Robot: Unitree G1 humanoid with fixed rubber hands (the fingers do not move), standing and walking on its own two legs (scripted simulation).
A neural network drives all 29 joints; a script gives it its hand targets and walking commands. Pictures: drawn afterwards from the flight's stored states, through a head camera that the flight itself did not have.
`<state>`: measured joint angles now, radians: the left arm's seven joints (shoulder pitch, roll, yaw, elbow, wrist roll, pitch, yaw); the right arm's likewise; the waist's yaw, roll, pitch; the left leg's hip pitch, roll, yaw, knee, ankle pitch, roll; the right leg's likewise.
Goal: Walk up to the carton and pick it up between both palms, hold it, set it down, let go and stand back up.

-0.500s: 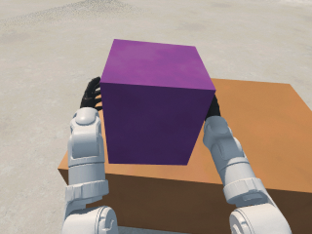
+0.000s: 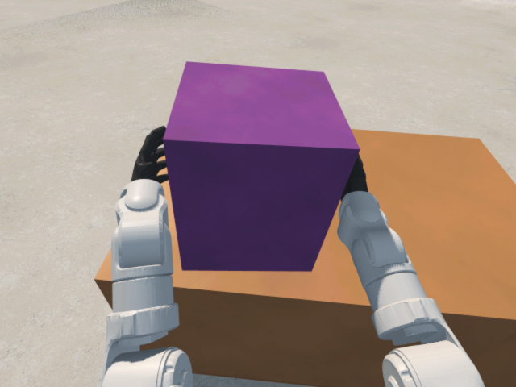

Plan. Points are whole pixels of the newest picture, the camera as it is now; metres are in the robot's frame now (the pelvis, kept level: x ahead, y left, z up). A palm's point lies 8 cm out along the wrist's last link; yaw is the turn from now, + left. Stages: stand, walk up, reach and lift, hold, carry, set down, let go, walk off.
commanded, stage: hold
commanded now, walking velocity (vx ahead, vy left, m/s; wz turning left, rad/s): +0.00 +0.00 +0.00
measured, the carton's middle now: (252, 171) +0.40 +0.00 +0.17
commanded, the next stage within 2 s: none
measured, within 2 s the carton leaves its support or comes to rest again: neither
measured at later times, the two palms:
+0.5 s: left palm (148, 182) +0.36 +0.15 +0.18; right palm (351, 191) +0.35 -0.15 +0.16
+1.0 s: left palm (149, 186) +0.36 +0.15 +0.18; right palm (350, 195) +0.35 -0.15 +0.15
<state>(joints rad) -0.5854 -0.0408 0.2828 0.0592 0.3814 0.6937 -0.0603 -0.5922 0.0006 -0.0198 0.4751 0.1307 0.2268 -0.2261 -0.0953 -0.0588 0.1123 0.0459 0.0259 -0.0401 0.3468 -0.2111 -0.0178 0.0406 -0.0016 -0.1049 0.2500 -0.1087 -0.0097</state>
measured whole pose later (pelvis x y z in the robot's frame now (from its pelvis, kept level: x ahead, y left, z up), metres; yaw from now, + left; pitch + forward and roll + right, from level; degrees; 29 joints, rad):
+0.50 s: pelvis +0.00 +0.00 +0.00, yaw +0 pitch -11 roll -1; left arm -0.59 -0.05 0.29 0.07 0.39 0.70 -0.07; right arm -0.59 0.00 -0.02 0.48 0.13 0.23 -0.23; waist -0.09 -0.06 0.12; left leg 0.05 0.02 -0.04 0.34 -0.21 -0.02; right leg 0.04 0.00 -0.10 0.26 -0.11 -0.01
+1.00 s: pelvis +0.00 +0.00 +0.00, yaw +0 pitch -11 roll -1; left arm -0.60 -0.05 0.30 0.10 0.40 0.70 -0.07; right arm -0.59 0.01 -0.03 0.52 0.11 0.22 -0.22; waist -0.09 -0.06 0.12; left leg 0.06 0.03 -0.03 0.34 -0.20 -0.02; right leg 0.04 0.00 -0.10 0.26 -0.11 -0.01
